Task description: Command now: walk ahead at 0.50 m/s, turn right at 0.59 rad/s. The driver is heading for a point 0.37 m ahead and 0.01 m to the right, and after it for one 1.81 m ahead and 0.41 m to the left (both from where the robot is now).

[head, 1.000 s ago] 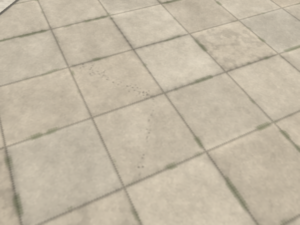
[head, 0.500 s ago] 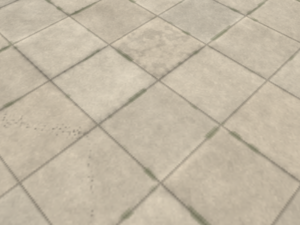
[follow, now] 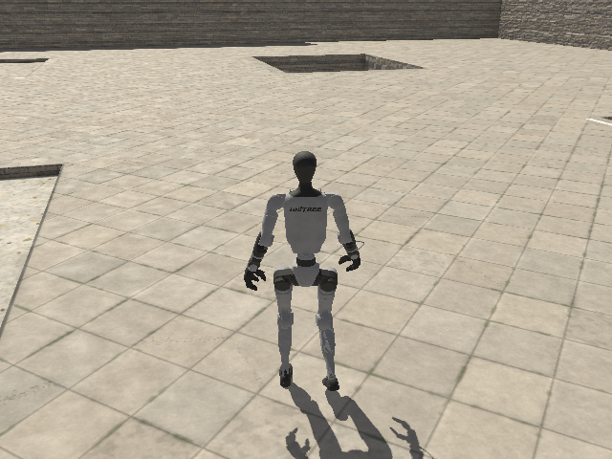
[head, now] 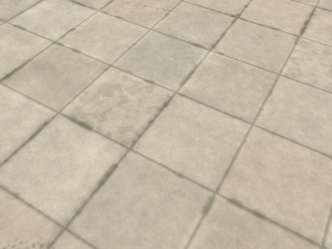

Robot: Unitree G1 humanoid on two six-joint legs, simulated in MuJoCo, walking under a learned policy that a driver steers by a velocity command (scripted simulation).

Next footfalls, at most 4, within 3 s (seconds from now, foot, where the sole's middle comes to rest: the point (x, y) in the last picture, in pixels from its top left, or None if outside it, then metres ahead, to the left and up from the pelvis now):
0.40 right None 0.35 -0.19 -0.77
0.92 left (163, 210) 0.64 0.05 -0.77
1.40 right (190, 148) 0.97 -0.07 -0.77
1.92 left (115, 131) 1.06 0.31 -0.77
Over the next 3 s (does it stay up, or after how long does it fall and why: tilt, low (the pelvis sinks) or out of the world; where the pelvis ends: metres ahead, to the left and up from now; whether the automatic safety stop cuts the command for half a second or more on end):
stays up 1.53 0.42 0.00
